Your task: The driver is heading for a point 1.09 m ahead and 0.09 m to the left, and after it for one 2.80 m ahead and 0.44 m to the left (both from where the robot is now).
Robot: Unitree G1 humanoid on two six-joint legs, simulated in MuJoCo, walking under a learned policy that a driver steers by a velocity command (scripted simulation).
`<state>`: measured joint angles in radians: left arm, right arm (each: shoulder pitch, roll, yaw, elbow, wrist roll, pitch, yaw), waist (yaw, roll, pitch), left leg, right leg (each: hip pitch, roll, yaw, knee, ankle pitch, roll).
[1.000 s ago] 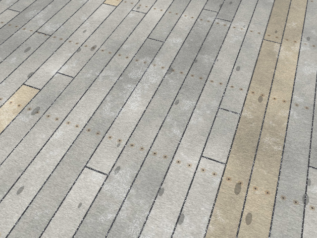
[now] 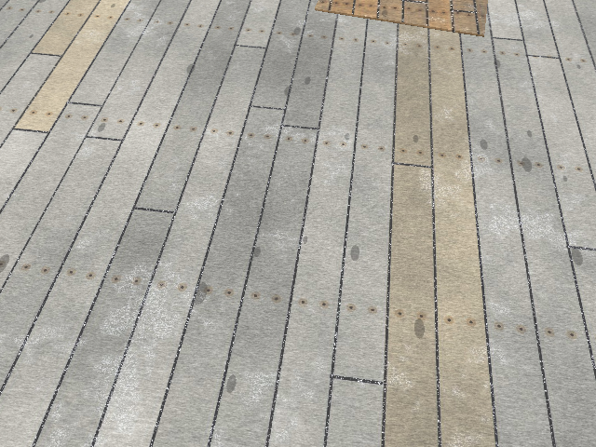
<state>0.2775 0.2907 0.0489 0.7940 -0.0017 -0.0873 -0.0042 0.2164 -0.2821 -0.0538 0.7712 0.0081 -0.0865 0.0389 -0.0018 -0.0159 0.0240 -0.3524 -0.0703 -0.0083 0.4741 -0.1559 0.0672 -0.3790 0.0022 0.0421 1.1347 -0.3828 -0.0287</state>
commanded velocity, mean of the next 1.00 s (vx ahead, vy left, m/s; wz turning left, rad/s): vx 0.50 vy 0.00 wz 0.21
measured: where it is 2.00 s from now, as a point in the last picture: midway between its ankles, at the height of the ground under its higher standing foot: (272, 234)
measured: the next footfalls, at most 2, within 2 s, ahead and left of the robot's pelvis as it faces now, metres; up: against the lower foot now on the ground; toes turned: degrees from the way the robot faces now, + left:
right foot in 0.36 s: +0.38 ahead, -0.11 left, +0.00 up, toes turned +14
left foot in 0.86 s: +0.59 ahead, +0.19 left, +0.00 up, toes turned +16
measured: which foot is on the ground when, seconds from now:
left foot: down 0.00-0.36, up 0.38-0.84, down 0.86-1.00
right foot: up 0.00-0.34, down 0.36-0.88, up 0.90-1.00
